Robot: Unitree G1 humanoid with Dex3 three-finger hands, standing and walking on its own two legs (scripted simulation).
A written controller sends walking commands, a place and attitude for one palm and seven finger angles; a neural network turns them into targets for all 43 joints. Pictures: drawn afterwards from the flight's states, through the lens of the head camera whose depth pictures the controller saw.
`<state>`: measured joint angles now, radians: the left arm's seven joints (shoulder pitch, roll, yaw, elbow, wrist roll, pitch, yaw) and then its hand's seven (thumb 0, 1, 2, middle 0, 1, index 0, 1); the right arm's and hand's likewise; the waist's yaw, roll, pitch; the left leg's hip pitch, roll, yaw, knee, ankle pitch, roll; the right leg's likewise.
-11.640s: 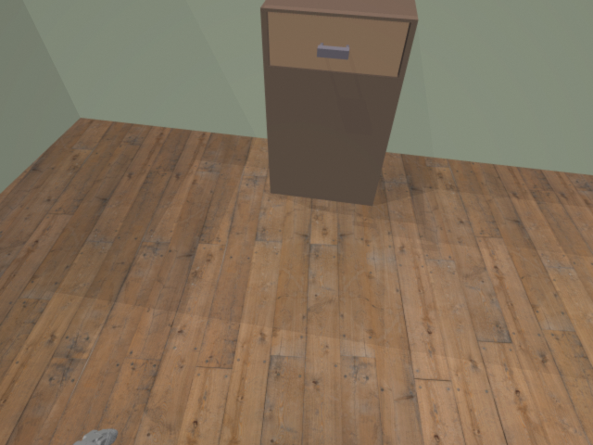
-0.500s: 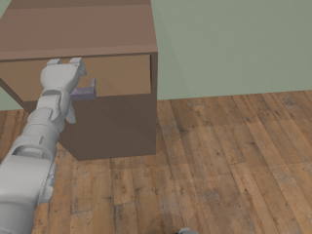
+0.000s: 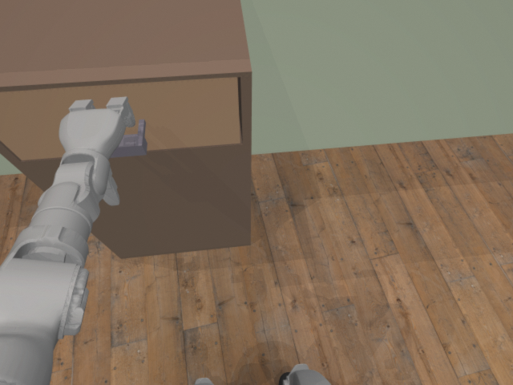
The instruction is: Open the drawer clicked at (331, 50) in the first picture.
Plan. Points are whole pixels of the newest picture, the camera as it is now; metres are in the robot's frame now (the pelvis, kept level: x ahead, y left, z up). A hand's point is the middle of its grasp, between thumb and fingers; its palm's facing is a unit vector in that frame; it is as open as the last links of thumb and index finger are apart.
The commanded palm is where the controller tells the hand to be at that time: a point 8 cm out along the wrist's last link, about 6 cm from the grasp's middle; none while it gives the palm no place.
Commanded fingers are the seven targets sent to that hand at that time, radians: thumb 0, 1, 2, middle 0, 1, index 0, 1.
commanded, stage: lower the fingers behind the handle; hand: left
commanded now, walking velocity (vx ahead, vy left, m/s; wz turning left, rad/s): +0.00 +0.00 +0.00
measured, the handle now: (116, 136) +0.55 +0.23 +0.00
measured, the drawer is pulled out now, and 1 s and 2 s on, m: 0.00 0.00 0.00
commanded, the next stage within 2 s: lift the fingers back up to retry in 1.20 s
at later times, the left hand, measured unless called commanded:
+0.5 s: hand (113, 161) +0.49 +0.23 +0.00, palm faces -0.05 -0.01 -1.00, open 13.8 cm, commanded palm +0.48 +0.22 +0.05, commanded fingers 0.00 -0.50 0.30 -0.30 -1.20 -0.30 -1.20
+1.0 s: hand (114, 162) +0.49 +0.23 +0.00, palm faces -0.04 +0.01 -1.00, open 13.8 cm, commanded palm +0.48 +0.23 +0.03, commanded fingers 0.00 -0.50 0.30 -0.30 -1.20 -0.30 -1.20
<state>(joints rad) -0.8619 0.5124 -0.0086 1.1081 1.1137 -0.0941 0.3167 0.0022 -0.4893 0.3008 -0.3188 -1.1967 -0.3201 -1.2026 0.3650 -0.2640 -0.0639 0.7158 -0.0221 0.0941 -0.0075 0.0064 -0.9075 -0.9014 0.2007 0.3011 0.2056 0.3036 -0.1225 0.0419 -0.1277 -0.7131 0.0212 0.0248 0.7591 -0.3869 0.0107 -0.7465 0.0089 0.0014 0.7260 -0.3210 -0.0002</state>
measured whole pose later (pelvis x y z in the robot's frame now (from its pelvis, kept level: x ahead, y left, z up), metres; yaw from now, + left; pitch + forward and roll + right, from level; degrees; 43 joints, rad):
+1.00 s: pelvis -0.03 +0.01 -0.03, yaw +0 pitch +24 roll -1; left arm -0.97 0.55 -0.03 1.18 1.12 -0.05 0.35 0.00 -0.49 0.30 -0.30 -1.26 -0.30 -1.25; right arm 0.35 -0.27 -0.03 0.68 -0.02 0.08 -0.02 0.00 -0.91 -0.90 0.20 0.30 0.21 0.30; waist -0.16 0.04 -0.15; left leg -0.94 0.02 0.02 0.96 -0.44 0.02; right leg -0.97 0.01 0.00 0.91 -0.36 0.01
